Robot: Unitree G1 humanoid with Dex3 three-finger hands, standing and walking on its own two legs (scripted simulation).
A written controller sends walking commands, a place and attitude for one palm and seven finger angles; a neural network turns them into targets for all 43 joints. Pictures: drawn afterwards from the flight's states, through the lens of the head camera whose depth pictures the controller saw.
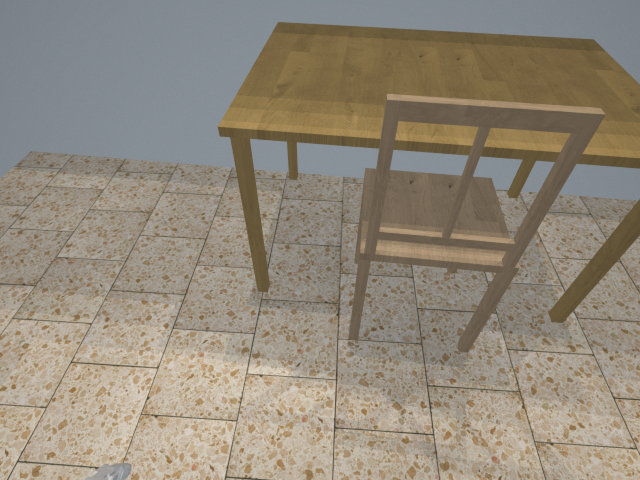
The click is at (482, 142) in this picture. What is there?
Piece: chair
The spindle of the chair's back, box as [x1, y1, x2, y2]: [442, 127, 489, 237]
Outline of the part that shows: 487,127 479,127 476,133 442,232 444,237 449,237 487,136 489,128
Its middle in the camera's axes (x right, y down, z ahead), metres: +0.32 -0.11 +0.86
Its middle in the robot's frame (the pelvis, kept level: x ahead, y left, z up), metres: +0.73 -0.28 -0.06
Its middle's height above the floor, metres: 0.71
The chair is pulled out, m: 0.00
